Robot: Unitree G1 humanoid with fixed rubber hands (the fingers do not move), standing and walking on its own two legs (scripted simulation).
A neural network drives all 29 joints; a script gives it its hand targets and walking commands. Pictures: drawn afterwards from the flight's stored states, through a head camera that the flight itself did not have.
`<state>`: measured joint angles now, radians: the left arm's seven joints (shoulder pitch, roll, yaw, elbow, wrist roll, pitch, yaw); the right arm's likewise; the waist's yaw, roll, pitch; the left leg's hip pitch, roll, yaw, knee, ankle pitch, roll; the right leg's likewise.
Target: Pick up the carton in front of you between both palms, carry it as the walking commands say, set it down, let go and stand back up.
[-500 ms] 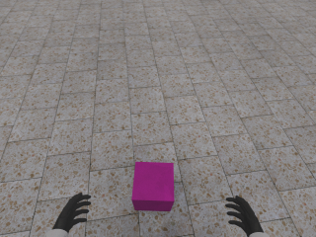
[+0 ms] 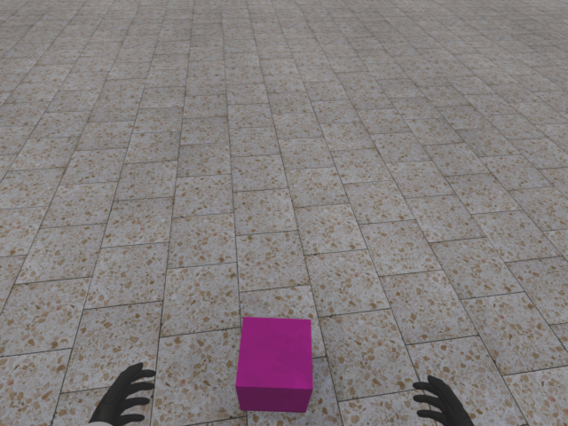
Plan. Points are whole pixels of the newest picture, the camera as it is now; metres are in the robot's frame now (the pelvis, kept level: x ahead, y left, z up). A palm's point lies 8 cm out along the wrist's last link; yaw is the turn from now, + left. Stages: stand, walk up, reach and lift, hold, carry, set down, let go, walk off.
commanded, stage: stand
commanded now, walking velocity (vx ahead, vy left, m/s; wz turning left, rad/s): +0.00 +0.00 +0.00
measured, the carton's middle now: (275, 365) +0.44 +0.02 -0.65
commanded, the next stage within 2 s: none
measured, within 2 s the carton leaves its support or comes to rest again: neither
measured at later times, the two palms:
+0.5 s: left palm out of the picture +0.15 +0.29 -0.09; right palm out of the picture +0.15 -0.29 -0.09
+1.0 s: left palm out of the picture +0.11 +0.30 -0.09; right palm out of the picture +0.11 -0.30 -0.09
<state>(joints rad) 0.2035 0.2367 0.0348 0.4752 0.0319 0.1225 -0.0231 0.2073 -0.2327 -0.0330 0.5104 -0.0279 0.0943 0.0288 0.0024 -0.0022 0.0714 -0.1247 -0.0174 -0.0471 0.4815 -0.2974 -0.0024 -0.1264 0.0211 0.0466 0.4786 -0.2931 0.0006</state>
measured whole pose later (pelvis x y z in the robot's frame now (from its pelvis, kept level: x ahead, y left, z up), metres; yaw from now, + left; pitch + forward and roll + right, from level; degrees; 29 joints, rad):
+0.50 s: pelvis +0.02 +0.00 +0.00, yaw +0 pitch +0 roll +0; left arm 0.17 0.34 0.03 0.77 0.03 0.01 0.02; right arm 0.16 -0.33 -0.03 0.79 -0.04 0.01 -0.02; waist 0.00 -0.01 0.01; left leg -0.16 -0.02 -0.04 0.48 -0.31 0.00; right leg -0.16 0.02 0.05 0.47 -0.31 0.00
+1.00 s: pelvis +0.00 +0.00 +0.01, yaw +0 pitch -2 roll +0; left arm 0.16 0.36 0.02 0.90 0.02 0.00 0.02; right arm 0.15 -0.36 -0.02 0.91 -0.03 -0.01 -0.02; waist 0.00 0.00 0.02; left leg -0.12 -0.02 -0.04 0.41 -0.26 0.00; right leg -0.12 0.02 0.05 0.41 -0.25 0.00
